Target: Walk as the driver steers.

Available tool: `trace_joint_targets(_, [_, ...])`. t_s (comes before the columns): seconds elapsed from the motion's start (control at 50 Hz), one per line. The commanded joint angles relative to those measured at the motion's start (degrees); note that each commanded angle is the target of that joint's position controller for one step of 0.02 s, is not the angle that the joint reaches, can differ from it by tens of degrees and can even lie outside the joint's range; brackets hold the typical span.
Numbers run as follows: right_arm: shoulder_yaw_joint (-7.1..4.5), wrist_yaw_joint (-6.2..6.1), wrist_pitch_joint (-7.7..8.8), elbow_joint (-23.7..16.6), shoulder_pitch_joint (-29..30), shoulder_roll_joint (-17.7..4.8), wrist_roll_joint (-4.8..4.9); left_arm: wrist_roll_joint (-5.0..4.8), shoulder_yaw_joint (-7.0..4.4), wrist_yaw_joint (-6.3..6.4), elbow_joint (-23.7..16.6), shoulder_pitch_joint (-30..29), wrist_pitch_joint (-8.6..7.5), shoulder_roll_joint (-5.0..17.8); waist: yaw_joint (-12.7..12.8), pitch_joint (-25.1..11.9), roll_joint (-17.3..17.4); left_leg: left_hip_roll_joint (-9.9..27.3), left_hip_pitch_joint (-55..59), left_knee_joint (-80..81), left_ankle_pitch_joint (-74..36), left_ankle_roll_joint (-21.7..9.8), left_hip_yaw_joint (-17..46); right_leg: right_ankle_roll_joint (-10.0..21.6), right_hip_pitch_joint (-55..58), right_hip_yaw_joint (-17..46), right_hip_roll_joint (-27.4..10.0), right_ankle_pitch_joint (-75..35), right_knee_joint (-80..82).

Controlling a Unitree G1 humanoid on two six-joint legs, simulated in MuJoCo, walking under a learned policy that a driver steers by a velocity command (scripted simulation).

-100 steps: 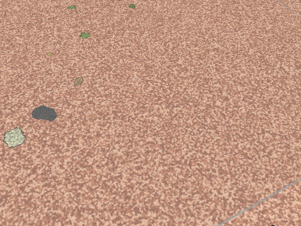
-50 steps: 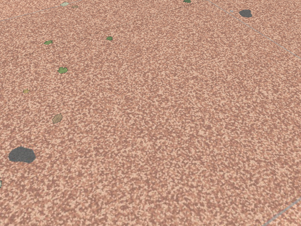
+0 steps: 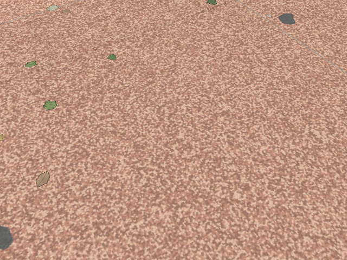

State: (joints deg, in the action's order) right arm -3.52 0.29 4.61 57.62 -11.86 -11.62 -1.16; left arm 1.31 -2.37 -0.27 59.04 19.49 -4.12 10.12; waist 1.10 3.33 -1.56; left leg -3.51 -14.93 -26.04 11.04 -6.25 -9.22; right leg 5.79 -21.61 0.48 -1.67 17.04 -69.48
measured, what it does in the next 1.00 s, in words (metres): walks ahead, turning right: right foot, then left foot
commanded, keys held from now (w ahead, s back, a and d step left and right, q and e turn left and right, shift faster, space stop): w+e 0.58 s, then w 0.10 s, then no key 0.20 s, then q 0.12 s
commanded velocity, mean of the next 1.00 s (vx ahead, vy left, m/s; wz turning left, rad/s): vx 0.42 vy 0.00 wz -0.37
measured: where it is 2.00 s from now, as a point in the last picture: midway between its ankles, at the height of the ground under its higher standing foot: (212, 247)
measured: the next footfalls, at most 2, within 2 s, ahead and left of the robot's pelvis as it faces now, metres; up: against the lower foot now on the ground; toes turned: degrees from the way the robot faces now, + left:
right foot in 0.40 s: +0.37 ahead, -0.10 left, +0.00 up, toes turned -17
left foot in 0.88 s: +0.70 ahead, -0.07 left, +0.00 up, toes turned -21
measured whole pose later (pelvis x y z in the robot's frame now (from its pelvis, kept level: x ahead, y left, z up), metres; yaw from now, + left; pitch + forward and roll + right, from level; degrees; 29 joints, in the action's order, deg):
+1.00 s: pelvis +0.54 -0.09 +0.00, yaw -23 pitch +0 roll +0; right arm -1.2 0.3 3.9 49.1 -8.7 -12.3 -0.4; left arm 0.8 -2.7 1.1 54.9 17.8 -2.6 13.7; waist 1.6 5.5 -0.8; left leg -2.2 -22.1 -27.5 5.3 -4.3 -3.3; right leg 2.1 -15.1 3.3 6.2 27.8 -62.6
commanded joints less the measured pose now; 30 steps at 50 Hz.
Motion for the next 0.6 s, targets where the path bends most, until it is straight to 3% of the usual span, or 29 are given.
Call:
trace_joint_targets(0.02, [0.18, -0.60, 2.07, 0.0, -5.7, -2.3, 0.21, 0.71, -0.82, -0.77, -1.4, 5.7, 1.60, 1.4, 1.0, 0.8, 3.3, 17.6, 2.2, 18.9, -2.5, -4.2, 15.7, -0.3, -6.5, 2.4, -3.8, -2.9, 1.3])
trace_joint_targets(0.06, [0.00, -0.82, 2.53, 0.3, -7.5, -3.7, 0.26, 0.65, -1.03, -1.17, -3.4, 1.0, 2.48, 1.6, 0.9, 2.1, 3.9, 17.1, 3.6, 20.1, -5.3, -3.5, 11.5, -0.7, -11.5, 1.5, -4.4, -6.5, 3.7])
trace_joint_targets(0.12, [0.32, -1.03, 2.62, 0.4, -10.3, -3.5, 0.19, 0.29, -1.04, -1.85, -6.6, -7.0, 2.63, 1.9, -0.3, 3.4, 3.9, 15.6, 6.5, 20.3, -11.8, -1.9, 5.9, -1.2, -17.2, -0.1, -4.4, -13.5, 10.7])
trace_joint_targets(0.18, [0.72, -1.40, 2.71, 0.6, -12.2, -3.4, 0.39, -0.03, -0.38, -2.40, -9.1, -13.8, 2.16, 1.0, -1.6, 3.9, 4.3, 14.3, 8.2, 18.9, -21.0, -0.4, 0.8, -1.6, -15.4, -4.0, -2.8, -19.0, 22.5])
trace_joint_targets(0.24, [0.71, -2.10, 2.49, 1.7, -16.0, -4.5, 0.48, 0.05, 0.06, -2.69, -11.5, -19.5, 2.02, 0.8, -3.4, 4.0, 4.5, 15.5, 14.1, 17.4, -28.7, 0.1, -1.7, -0.6, -14.2, -8.1, -1.1, -19.6, 30.7])
trace_joint_targets(0.3, [0.44, -2.94, 1.82, 2.2, -17.0, -6.2, 0.28, 0.41, -0.50, -2.47, -12.0, -18.6, 1.98, 2.2, -2.1, 1.7, 5.9, 17.0, 21.0, 10.2, -49.1, 0.9, -4.3, 2.0, -10.2, -10.9, 2.6, -13.8, 33.8])
trace_joint_targets(0.34, [-0.16, -3.57, 1.01, 1.8, -15.8, -8.0, -0.04, 0.58, -1.40, -2.11, -10.5, -12.3, 2.10, 4.0, 1.3, -1.9, 8.4, 18.1, 23.0, -0.1, -62.2, 1.1, -5.6, 4.7, -3.6, -12.0, 5.9, -7.2, 33.6])
trace_joint_targets(0.36, [-0.49, -3.44, 0.51, 1.2, -15.0, -8.8, -0.21, 0.68, -2.14, -1.98, -9.0, -7.2, 2.00, 5.5, 3.4, -4.8, 9.0, 18.6, 22.3, -8.5, -61.9, 0.6, -5.5, 6.2, 1.9, -11.4, 7.2, -4.9, 35.3])
trace_joint_targets(0.38, [-0.73, -2.92, 0.18, 0.3, -13.8, -9.3, -0.04, 1.11, -3.19, -1.67, -6.9, -0.4, 1.65, 7.3, 6.8, -8.0, 7.6, 18.3, 17.7, -20.5, -53.7, 0.8, -5.9, 8.0, 11.4, -9.5, 7.8, -5.6, 40.5])
trace_joint_targets(0.4, [-0.63, -2.29, 0.27, -1.7, -12.5, -8.4, 0.21, 1.75, -4.85, -0.97, -5.9, 5.4, 1.63, 11.9, 9.8, -12.3, 2.3, 15.8, 5.6, -38.8, -32.0, 1.9, -6.2, 11.4, 23.6, 3.0, -1.3, 0.0, 43.5])
trace_joint_targets(0.42, [0.06, -0.94, 0.74, -6.4, -13.6, -3.0, 1.15, 1.27, -6.09, -0.85, -7.6, 2.1, 2.29, 17.4, 4.2, -15.9, -11.9, 1.7, -20.9, -60.6, 20.1, 5.2, -1.1, 21.7, 39.3, 37.0, -18.0, -4.1, 48.8])
trace_joint_targets(0.44, [-0.47, -0.54, 1.57, -8.3, -6.3, -7.1, 0.62, 0.01, -5.79, -0.64, -7.4, 3.4, 2.99, 16.2, 6.2, -14.5, -0.7, 3.6, -28.2, -61.7, 15.5, 4.4, 10.6, 21.3, 37.6, 38.2, -17.5, -3.3, 53.4])
trace_joint_targets(0.46, [-0.18, -0.25, 2.45, -9.8, -3.5, -6.6, 1.10, -0.35, -5.09, -0.18, -7.3, 0.0, 2.89, 13.9, 4.2, -7.9, 0.9, 6.8, -30.1, -57.0, 9.9, 4.0, 11.6, 18.7, 31.4, 31.0, -16.7, -5.1, 55.0])
trace_joint_targets(0.48, [-0.26, -0.42, 2.76, -9.1, -4.5, -6.7, 1.07, -0.42, -4.34, -0.10, -7.4, -2.4, 2.56, 10.8, 1.2, -3.5, 5.4, 8.7, -26.8, -50.8, 7.2, 4.1, 11.2, 15.7, 23.8, 25.7, -14.2, -12.3, 56.4])
trace_joint_targets(0.52, [-0.15, -0.44, 0.68, -8.9, -6.2, -5.7, -1.01, -0.93, -3.38, 0.45, -8.0, -5.3, 1.36, 8.7, -2.4, -2.3, 5.5, 10.4, -19.7, -44.2, 6.6, 5.9, 11.4, 12.7, 15.8, 17.5, -8.8, -22.7, 56.8])
trace_joint_targets(0.54, [-0.16, -0.21, -0.44, -9.1, -6.4, -5.3, -1.58, -1.25, -3.22, 0.45, -7.9, -4.6, 0.67, 8.9, -3.0, -2.7, 4.5, 10.5, -18.2, -42.1, 6.8, 6.8, 11.1, 12.4, 14.4, 16.0, -7.6, -26.1, 56.9])
trace_joint_targets(0.6, [0.06, 0.43, -2.14, -11.4, -2.4, -4.7, -1.70, -1.46, -3.60, 0.29, -7.4, -1.3, -0.32, 11.5, -2.7, -2.0, 1.9, 10.4, -19.9, -35.1, 2.7, 8.7, 9.0, 11.2, 12.5, 12.6, -4.9, -31.0, 57.6])
Velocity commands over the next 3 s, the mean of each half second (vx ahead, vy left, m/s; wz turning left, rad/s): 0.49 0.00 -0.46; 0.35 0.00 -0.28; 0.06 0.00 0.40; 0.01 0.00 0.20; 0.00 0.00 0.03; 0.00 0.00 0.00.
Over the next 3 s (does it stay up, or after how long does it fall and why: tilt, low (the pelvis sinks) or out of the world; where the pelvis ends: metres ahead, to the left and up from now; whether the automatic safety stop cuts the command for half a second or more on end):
stays up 0.54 -0.10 0.01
